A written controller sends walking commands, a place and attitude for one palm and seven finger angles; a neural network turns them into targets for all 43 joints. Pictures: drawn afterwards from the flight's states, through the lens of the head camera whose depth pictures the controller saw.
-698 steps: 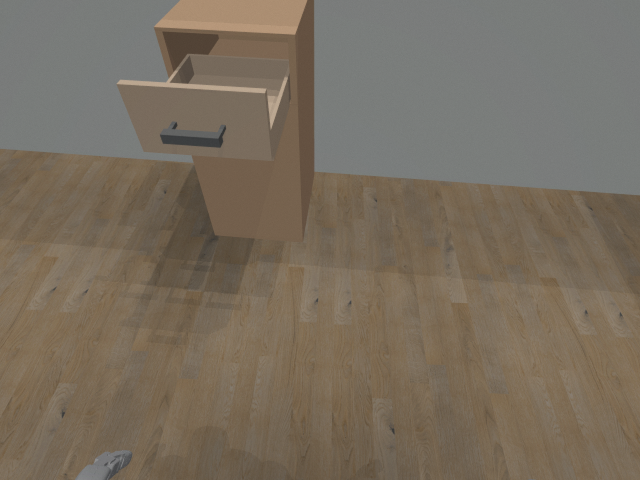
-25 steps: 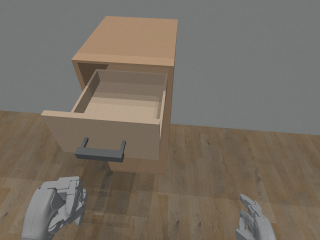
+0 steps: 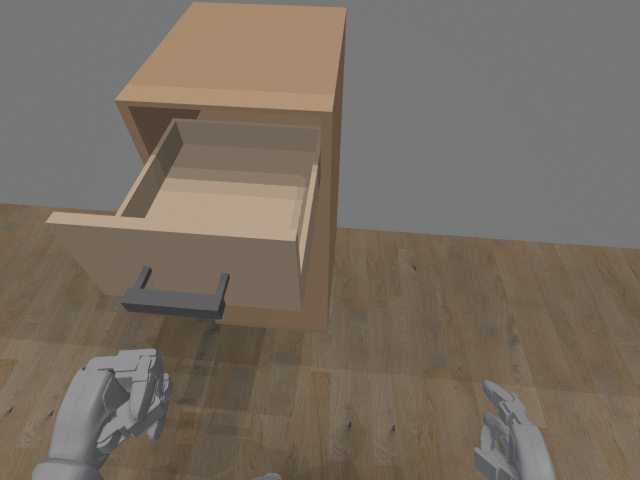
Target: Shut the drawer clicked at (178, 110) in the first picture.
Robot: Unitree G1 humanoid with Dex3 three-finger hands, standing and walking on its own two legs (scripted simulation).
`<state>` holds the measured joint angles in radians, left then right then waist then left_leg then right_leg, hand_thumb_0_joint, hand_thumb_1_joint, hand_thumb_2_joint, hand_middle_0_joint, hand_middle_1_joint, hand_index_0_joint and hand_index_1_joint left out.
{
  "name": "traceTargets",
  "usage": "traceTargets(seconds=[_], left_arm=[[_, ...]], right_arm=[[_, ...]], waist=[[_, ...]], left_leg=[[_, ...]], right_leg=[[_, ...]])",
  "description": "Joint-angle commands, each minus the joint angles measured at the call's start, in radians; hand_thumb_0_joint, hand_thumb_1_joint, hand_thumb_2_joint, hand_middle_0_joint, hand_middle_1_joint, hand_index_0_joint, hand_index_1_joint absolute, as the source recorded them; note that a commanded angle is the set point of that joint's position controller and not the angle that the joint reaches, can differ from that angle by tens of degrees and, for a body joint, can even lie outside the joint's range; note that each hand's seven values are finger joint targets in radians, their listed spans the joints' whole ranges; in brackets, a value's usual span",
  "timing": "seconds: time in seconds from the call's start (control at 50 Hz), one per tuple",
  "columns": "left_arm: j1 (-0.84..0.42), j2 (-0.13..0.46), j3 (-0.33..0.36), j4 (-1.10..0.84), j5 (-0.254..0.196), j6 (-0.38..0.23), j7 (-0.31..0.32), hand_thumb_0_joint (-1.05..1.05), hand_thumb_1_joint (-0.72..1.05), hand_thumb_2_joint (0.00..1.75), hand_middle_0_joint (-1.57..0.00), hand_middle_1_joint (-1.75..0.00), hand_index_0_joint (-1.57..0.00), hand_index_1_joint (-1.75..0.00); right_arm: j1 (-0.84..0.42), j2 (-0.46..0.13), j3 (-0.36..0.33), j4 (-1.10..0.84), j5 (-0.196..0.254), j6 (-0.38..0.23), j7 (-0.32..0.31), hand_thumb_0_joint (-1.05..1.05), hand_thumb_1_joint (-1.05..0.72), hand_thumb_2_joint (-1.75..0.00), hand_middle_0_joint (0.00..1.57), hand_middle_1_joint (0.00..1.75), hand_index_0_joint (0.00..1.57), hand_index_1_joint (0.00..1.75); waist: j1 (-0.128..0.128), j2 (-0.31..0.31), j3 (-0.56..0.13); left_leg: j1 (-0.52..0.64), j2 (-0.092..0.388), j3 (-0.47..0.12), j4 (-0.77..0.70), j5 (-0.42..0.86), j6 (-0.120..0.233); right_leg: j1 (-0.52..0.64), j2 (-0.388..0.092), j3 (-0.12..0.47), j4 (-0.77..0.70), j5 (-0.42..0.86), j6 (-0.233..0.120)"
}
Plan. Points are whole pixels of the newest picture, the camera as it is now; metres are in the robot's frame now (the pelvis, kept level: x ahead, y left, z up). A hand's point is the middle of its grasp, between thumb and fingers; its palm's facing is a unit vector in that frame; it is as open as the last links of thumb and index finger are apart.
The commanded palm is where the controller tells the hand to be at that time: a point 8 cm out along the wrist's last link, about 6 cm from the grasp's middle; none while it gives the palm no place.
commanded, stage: bring the fist close to the handle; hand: left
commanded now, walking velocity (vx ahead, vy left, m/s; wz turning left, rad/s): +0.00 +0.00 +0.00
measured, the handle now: (179, 290) +0.36 +0.22 +0.01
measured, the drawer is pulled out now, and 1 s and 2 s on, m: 0.27 0.27 0.21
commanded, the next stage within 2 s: push the drawer shut in 0.98 s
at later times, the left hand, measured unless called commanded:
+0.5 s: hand (184, 388) +0.22 +0.18 +0.01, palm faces -0.06 -1.00 -0.04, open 3.3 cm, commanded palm +0.21 +0.23 +0.02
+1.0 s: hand (183, 383) +0.23 +0.18 +0.00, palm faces -0.07 -1.00 -0.02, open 3.3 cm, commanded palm +0.22 +0.24 +0.01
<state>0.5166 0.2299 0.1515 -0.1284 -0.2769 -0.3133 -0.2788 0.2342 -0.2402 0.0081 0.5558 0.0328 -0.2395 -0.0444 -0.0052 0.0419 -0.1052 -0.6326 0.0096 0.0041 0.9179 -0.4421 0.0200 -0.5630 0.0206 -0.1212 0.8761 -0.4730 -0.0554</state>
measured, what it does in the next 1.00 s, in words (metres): stands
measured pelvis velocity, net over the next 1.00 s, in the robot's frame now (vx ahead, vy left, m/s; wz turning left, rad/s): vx -0.02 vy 0.02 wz -0.02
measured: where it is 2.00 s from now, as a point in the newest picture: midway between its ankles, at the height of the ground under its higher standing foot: outside the picture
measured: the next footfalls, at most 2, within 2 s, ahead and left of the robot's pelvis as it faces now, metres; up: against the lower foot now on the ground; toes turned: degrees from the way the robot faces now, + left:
none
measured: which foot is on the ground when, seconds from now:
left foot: down 0.00-1.00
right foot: down 0.00-1.00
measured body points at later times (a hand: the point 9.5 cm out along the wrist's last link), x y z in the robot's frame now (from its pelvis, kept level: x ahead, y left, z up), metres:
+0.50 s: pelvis -0.01 +0.01 -0.03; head +0.06 +0.00 +0.41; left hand +0.22 +0.23 +0.02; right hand +0.17 -0.24 -0.11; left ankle +0.01 +0.11 -0.69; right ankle -0.02 -0.08 -0.69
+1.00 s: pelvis -0.02 +0.02 -0.04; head +0.06 +0.03 +0.40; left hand +0.23 +0.24 +0.00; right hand +0.15 -0.23 -0.12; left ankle +0.01 +0.11 -0.69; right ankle -0.02 -0.08 -0.69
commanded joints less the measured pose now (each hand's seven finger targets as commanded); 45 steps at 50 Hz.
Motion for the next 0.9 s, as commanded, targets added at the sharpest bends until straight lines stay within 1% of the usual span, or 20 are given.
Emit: traceTargets(seconds=[0.0,0.04,0.1,0.18,0.26,0.28,0.34,0.36,0.4,0.42,0.48,0.52,0.56,0.6,0.66,0.72,0.76,0.78,0.82,0.88], left_arm=[[-0.039,0.104,0.09,-0.156,-0.021,-0.094,0.011,0.0,0.9,0.9,-1.4,-1.6,-1.4,-1.6],[-0.068,0.107,0.08,-0.128,-0.01,-0.108,0.01,0.0,0.9,0.9,-1.4,-1.6,-1.4,-1.6],[-0.055,0.091,0.059,-0.133,-0.007,-0.128,0.003,0.0,0.9,0.9,-1.4,-1.6,-1.4,-1.6],[-0.082,0.104,0.065,-0.125,-0.002,-0.146,0.014,0.0,0.9,0.9,-1.4,-1.6,-1.4,-1.6],[-0.134,0.102,0.065,-0.082,0.007,-0.168,0.034,0.0,0.9,0.9,-1.4,-1.6,-1.4,-1.6],[-0.146,0.087,0.054,-0.077,0.005,-0.173,0.034,0.0,0.9,0.9,-1.4,-1.6,-1.4,-1.6],[-0.169,0.097,0.062,-0.028,0.01,-0.175,0.034,0.0,0.9,0.9,-1.4,-1.6,-1.4,-1.6],[-0.211,0.101,0.055,-0.035,0.011,-0.179,0.03,0.0,0.9,0.9,-1.4,-1.6,-1.4,-1.6],[-0.223,0.092,0.037,-0.045,0.01,-0.18,0.024,0.0,0.9,0.9,-1.4,-1.6,-1.4,-1.6],[-0.228,0.098,0.038,-0.033,0.013,-0.175,0.024,0.0,0.9,0.9,-1.4,-1.6,-1.4,-1.6],[-0.273,0.092,0.026,-0.023,0.012,-0.17,0.027,0.0,0.9,0.9,-1.4,-1.6,-1.4,-1.6],[-0.338,0.126,0.054,0.012,0.019,-0.172,0.037,0.0,0.9,0.9,-1.4,-1.6,-1.4,-1.6],[-0.376,0.113,0.047,0.034,0.024,-0.176,0.047,0.0,0.9,0.9,-1.4,-1.6,-1.4,-1.6],[-0.34,0.117,0.056,0.001,0.016,-0.174,0.052,0.0,0.9,0.9,-1.4,-1.6,-1.4,-1.6],[-0.283,0.126,0.06,-0.056,0.011,-0.156,0.059,0.0,0.9,0.9,-1.4,-1.6,-1.4,-1.6],[-0.261,0.133,0.067,-0.028,0.014,-0.13,0.067,0.0,0.9,0.9,-1.4,-1.6,-1.4,-1.6],[-0.29,0.104,0.037,0.005,0.02,-0.12,0.069,0.0,0.9,0.9,-1.4,-1.6,-1.4,-1.6],[-0.295,0.1,0.036,0.016,0.022,-0.121,0.069,0.0,0.9,0.9,-1.4,-1.6,-1.4,-1.6],[-0.303,0.085,0.011,0.016,0.022,-0.123,0.066,0.0,0.9,0.9,-1.4,-1.6,-1.4,-1.6],[-0.323,0.086,0.003,-0.007,0.021,-0.139,0.063,0.0,0.9,0.9,-1.4,-1.6,-1.4,-1.6]], right_arm=[[-0.063,-0.108,-0.048,-0.148,0.006,-0.046,-0.005,0.0,-0.9,-0.9,0.2,0.3,0.2,0.3],[-0.062,-0.115,-0.048,-0.145,0.002,-0.04,-0.006,0.0,-0.9,-0.9,0.2,0.3,0.2,0.3],[-0.058,-0.113,-0.054,-0.156,0.002,-0.041,-0.002,0.0,-0.9,-0.9,0.2,0.3,0.2,0.3],[-0.052,-0.115,-0.057,-0.155,-0.001,-0.032,0.001,0.0,-0.9,-0.9,0.2,0.3,0.2,0.3],[-0.052,-0.117,-0.057,-0.151,-0.005,-0.017,0.002,0.0,-0.9,-0.9,0.2,0.3,0.2,0.3],[-0.057,-0.116,-0.054,-0.153,-0.007,-0.015,0.003,0.0,-0.9,-0.9,0.2,0.3,0.2,0.3],[-0.052,-0.122,-0.055,-0.155,-0.008,0.0,0.003,0.0,-0.9,-0.9,0.2,0.3,0.2,0.3],[-0.053,-0.126,-0.055,-0.156,-0.006,0.0,0.002,0.0,-0.9,-0.9,0.2,0.3,0.2,0.3],[-0.05,-0.124,-0.052,-0.163,-0.007,0.001,0.004,0.0,-0.9,-0.9,0.2,0.3,0.2,0.3],[-0.047,-0.127,-0.053,-0.16,-0.007,0.006,0.003,0.0,-0.9,-0.9,0.2,0.3,0.2,0.3],[-0.04,-0.13,-0.052,-0.164,-0.009,0.013,0.004,0.0,-0.9,-0.9,0.2,0.3,0.2,0.3],[-0.038,-0.137,-0.049,-0.153,-0.011,0.021,0.0,0.0,-0.9,-0.9,0.2,0.3,0.2,0.3],[-0.041,-0.136,-0.049,-0.156,-0.013,0.025,0.002,0.0,-0.9,-0.9,0.2,0.3,0.2,0.3],[-0.042,-0.133,-0.051,-0.171,-0.011,0.029,0.007,0.0,-0.9,-0.9,0.2,0.3,0.2,0.3],[-0.039,-0.13,-0.052,-0.192,-0.008,0.043,0.01,0.0,-0.9,-0.9,0.2,0.3,0.2,0.3],[-0.037,-0.129,-0.051,-0.19,-0.005,0.06,0.009,0.0,-0.9,-0.9,0.2,0.3,0.2,0.3],[-0.038,-0.131,-0.048,-0.188,-0.004,0.069,0.008,0.0,-0.9,-0.9,0.2,0.3,0.2,0.3],[-0.035,-0.134,-0.048,-0.186,-0.003,0.07,0.008,0.0,-0.9,-0.9,0.2,0.3,0.2,0.3],[-0.041,-0.139,-0.046,-0.195,-0.003,0.069,0.007,0.0,-0.9,-0.9,0.2,0.3,0.2,0.3],[-0.035,-0.141,-0.047,-0.198,-0.005,0.065,0.004,0.0,-0.9,-0.9,0.2,0.3,0.2,0.3]], waist=[[-0.011,-0.056,-0.126],[-0.015,-0.049,-0.118],[-0.008,-0.013,-0.183],[-0.008,-0.033,-0.221],[-0.016,-0.049,-0.201],[-0.012,-0.02,-0.205],[-0.016,-0.052,-0.206],[-0.024,-0.042,-0.219],[-0.017,0.007,-0.249],[-0.024,-0.018,-0.25],[-0.029,-0.017,-0.266],[-0.037,-0.039,-0.249],[-0.034,-0.015,-0.253],[-0.01,0.016,-0.304],[0.007,0.025,-0.378],[-0.007,-0.018,-0.329],[-0.03,-0.046,-0.257],[-0.031,-0.039,-0.231],[-0.037,-0.024,-0.208],[-0.038,-0.019,-0.236]], left_leg=[[0.06,-0.02,-0.031,-0.079,0.259,0.011],[0.041,-0.02,-0.031,-0.066,0.249,0.013],[0.057,-0.018,-0.028,-0.052,0.275,0.013],[0.032,-0.016,-0.03,-0.028,0.289,0.013],[-0.02,-0.012,-0.033,-0.001,0.256,0.012],[-0.03,-0.014,-0.03,0.005,0.24,0.011],[-0.067,-0.011,-0.033,0.023,0.215,0.012],[-0.069,-0.01,-0.033,0.035,0.212,0.013],[-0.063,-0.011,-0.033,0.04,0.22,0.012],[-0.068,-0.006,-0.039,0.045,0.227,0.014],[-0.079,-0.005,-0.043,0.06,0.219,0.013],[-0.117,-0.002,-0.049,0.075,0.186,0.015],[-0.122,-0.003,-0.051,0.081,0.169,0.012],[-0.097,-0.004,-0.047,0.07,0.185,0.01],[-0.052,-0.004,-0.042,0.057,0.259,0.011],[-0.08,-0.002,-0.045,0.052,0.243,0.012],[-0.115,-0.002,-0.046,0.054,0.181,0.013],[-0.116,-0.001,-0.051,0.049,0.17,0.01],[-0.124,0.0,-0.058,0.047,0.139,0.012],[-0.101,0.0,-0.063,0.048,0.134,0.01]], right_leg=[[0.047,-0.029,0.112,-0.133,0.324,0.052],[0.021,-0.028,0.116,-0.12,0.302,0.05],[0.012,-0.025,0.103,-0.085,0.322,0.045],[0.003,-0.023,0.102,-0.05,0.343,0.045],[-0.053,-0.019,0.097,-0.016,0.295,0.042],[-0.064,-0.02,0.101,-0.011,0.273,0.041],[-0.086,-0.017,0.103,0.004,0.241,0.04],[-0.103,-0.017,0.107,0.013,0.238,0.041],[-0.1,-0.019,0.106,0.026,0.243,0.036],[-0.11,-0.014,0.1,0.034,0.245,0.035],[-0.133,-0.013,0.095,0.049,0.236,0.036],[-0.166,-0.009,0.097,0.06,0.192,0.035],[-0.196,-0.011,0.094,0.075,0.169,0.032],[-0.159,-0.013,0.096,0.073,0.182,0.029],[-0.094,-0.013,0.094,0.075,0.262,0.029],[-0.098,-0.006,0.088,0.064,0.251,0.032],[-0.147,-0.007,0.087,0.053,0.197,0.038],[-0.166,-0.005,0.08,0.054,0.18,0.034],[-0.196,-0.004,0.075,0.054,0.136,0.031],[-0.204,-0.005,0.074,0.056,0.126,0.029]])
